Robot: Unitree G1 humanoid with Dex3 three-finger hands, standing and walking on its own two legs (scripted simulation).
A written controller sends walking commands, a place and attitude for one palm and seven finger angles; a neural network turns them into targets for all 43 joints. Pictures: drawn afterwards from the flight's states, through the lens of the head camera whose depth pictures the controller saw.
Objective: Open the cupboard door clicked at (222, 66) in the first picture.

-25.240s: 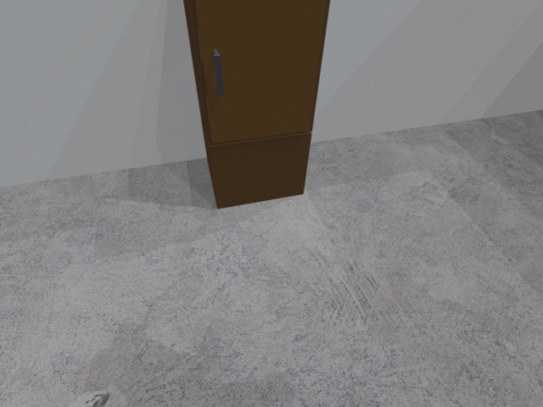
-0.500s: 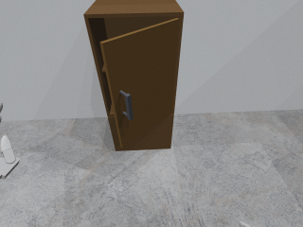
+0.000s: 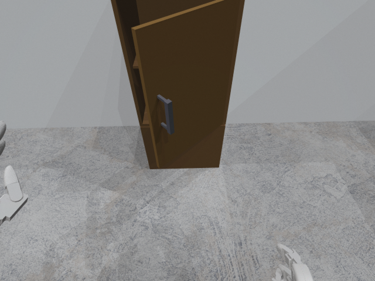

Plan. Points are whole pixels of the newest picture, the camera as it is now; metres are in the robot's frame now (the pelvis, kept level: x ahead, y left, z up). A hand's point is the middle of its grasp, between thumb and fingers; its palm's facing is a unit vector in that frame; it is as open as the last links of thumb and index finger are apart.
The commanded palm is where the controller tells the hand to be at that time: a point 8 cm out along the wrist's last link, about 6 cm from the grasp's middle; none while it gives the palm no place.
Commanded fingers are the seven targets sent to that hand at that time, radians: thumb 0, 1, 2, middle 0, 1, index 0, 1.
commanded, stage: stop stepping back and stand still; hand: left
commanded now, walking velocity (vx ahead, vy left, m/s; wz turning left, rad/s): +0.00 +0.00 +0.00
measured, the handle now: (165, 115) +0.64 +0.11 -0.04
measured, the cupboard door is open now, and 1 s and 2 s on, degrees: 41 41 41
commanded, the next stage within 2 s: let the arm hang, fingers relaxed in 0.94 s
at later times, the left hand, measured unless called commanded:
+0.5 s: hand (19, 195) +0.21 +0.28 +0.16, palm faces +0.36 -0.79 -0.50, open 7.4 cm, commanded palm +0.15 +0.32 +0.18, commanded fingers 0.00 0.90 0.90 -0.20 -0.30 -0.20 -0.30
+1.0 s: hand (9, 202) +0.20 +0.29 +0.16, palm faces +0.40 -0.79 -0.47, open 7.4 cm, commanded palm +0.14 +0.33 +0.18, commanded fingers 0.00 0.90 0.90 -0.20 -0.30 -0.20 -0.30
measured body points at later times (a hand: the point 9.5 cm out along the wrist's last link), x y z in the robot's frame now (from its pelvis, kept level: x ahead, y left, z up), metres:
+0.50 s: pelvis +0.01 +0.03 +0.01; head +0.02 +0.03 +0.46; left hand +0.19 +0.32 +0.19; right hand +0.17 -0.21 -0.07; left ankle -0.01 +0.13 -0.73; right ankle +0.01 -0.08 -0.73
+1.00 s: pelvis -0.01 +0.03 +0.01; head +0.01 +0.03 +0.46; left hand +0.17 +0.33 +0.19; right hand +0.15 -0.21 -0.08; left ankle -0.01 +0.13 -0.73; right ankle +0.01 -0.08 -0.73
